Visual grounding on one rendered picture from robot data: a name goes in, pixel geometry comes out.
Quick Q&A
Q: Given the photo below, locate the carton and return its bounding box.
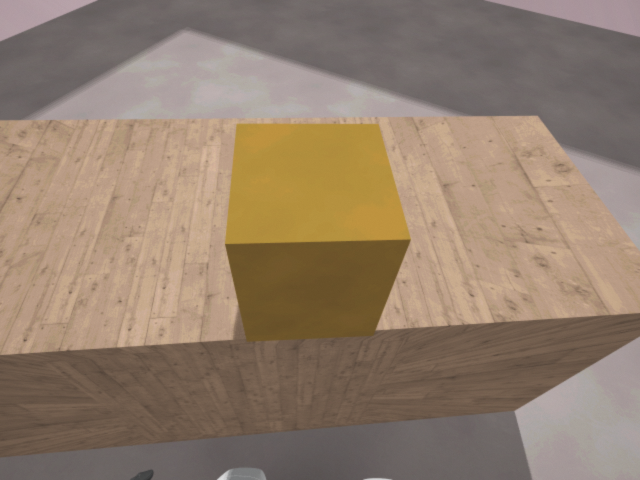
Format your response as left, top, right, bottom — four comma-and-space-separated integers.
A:
225, 124, 411, 342

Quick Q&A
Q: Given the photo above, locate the pedestal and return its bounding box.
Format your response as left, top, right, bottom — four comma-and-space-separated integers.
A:
0, 116, 640, 457

